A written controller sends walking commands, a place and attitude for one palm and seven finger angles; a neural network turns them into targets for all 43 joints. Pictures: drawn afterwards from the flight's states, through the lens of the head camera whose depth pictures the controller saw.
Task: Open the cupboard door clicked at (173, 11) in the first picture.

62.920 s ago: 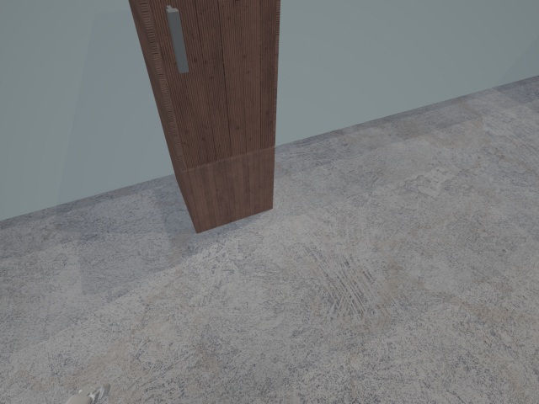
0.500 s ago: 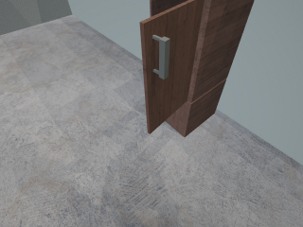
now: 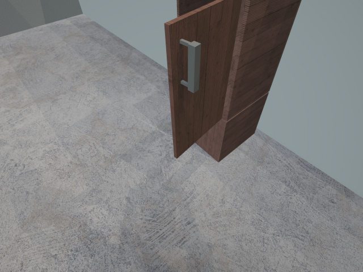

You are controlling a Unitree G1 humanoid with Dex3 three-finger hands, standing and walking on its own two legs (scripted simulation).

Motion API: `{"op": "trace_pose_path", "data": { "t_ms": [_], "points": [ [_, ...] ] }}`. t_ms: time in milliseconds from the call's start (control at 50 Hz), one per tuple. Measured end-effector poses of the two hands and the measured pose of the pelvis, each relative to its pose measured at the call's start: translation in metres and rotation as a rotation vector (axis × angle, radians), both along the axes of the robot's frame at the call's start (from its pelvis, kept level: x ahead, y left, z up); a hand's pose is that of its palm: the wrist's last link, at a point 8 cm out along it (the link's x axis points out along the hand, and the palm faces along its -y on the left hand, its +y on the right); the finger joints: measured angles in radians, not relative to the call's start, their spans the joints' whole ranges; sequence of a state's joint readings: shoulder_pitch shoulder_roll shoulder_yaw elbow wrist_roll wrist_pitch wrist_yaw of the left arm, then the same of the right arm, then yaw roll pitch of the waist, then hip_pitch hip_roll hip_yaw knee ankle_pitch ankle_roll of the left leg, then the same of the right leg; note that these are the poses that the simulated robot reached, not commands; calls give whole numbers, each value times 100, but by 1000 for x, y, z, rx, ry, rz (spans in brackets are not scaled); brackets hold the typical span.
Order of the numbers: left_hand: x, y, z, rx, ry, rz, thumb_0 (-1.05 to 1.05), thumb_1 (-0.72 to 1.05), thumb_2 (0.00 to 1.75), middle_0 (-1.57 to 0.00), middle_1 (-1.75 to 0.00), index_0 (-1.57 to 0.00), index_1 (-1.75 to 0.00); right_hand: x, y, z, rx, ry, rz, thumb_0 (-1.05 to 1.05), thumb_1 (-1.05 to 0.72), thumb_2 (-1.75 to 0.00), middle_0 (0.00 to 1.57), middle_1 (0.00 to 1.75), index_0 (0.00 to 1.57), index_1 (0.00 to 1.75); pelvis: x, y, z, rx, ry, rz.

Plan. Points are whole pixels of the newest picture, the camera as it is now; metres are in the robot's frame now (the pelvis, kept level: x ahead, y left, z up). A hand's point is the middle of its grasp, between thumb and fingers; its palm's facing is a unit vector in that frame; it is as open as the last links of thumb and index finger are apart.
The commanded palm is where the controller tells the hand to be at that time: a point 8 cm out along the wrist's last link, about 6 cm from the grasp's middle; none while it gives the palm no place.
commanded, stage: look to check the result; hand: left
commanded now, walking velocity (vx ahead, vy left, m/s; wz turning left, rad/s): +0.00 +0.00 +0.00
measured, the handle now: (188, 66) +0.65 +0.01 +0.11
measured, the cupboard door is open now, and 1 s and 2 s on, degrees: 97 97 97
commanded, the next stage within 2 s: stand and wait in 0.30 s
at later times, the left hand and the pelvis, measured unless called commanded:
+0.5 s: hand out of the picture +0.01 +0.17 -0.17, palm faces +0.02 -0.98 -0.22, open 7.3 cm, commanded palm none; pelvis +0.00 +0.00 +0.00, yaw +0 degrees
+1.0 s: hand out of the picture +0.03 +0.18 -0.17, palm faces +0.01 -0.97 -0.24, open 7.4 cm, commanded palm none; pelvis +0.01 -0.01 +0.00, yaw +0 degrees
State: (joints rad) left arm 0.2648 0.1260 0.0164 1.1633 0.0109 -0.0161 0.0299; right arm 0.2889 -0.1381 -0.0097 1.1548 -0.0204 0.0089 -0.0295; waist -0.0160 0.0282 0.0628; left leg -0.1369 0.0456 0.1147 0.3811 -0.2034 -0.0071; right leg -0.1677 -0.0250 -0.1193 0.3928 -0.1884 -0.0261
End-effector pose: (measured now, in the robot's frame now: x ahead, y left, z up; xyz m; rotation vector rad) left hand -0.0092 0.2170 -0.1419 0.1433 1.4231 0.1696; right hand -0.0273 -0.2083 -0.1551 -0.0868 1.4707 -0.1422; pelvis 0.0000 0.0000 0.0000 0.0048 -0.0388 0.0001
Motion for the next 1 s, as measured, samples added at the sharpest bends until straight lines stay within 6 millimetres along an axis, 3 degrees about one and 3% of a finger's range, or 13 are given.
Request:
{"op": "trace_pose_path", "data": {
  "t_ms": [660,1000],
  "points": [
    [20,5,3,20,-38,-18,0,91,90,-20,-30,-20,-29,15,-15,2,-22,-24,12,0,-91,-90,20,29,20,30,2,-5,1,-1,5,1],
    [35,12,7,40,-68,-32,0,91,90,-20,-30,-20,-29,35,-28,4,-43,-60,27,0,-91,-90,20,29,20,30,6,-7,2,-2,5,1]
  ]
}}
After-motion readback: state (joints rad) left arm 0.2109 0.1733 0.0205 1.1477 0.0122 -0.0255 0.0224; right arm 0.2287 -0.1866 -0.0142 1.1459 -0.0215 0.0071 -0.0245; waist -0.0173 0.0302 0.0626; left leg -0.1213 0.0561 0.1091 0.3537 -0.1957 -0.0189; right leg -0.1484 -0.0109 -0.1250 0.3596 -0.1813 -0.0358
